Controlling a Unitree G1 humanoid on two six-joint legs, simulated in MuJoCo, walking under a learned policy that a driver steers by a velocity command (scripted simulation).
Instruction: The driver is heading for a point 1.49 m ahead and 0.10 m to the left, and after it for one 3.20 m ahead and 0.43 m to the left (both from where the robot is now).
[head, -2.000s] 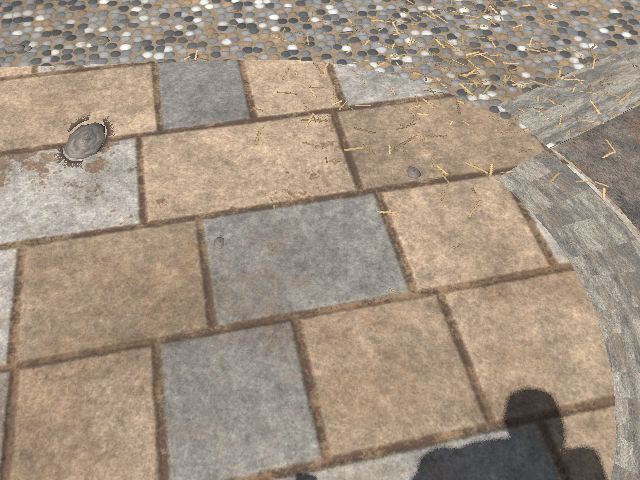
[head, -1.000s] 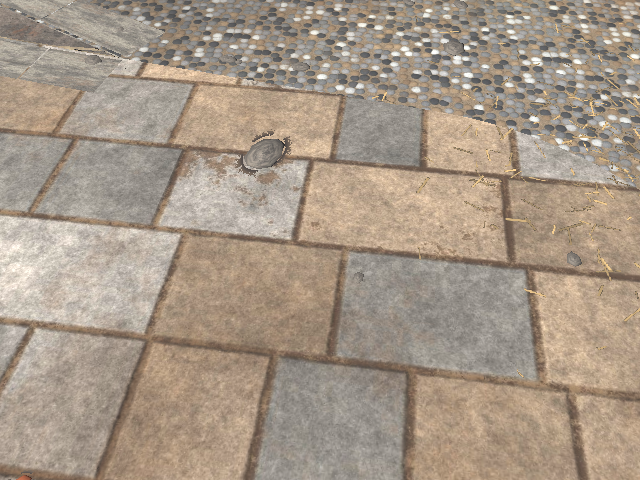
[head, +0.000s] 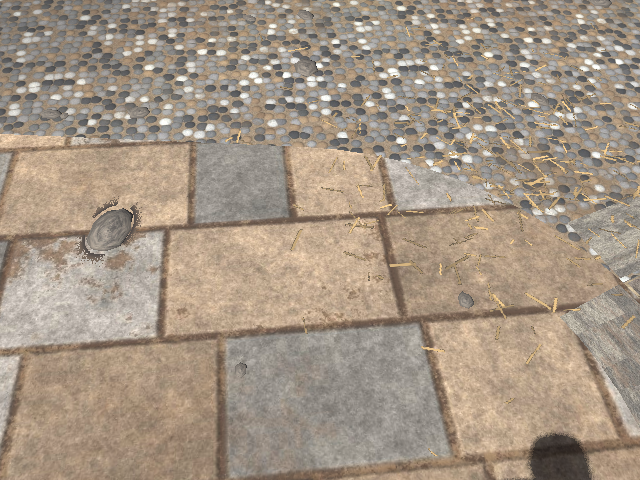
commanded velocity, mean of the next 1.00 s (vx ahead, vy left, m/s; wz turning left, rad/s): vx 0.49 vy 0.00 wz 0.17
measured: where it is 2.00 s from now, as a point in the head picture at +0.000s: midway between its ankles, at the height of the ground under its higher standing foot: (292, 236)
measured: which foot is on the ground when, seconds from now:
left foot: down 0.00-0.28, up 0.30-0.74, down 0.76-1.00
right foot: up 0.00-0.26, down 0.28-0.76, up 0.78-1.00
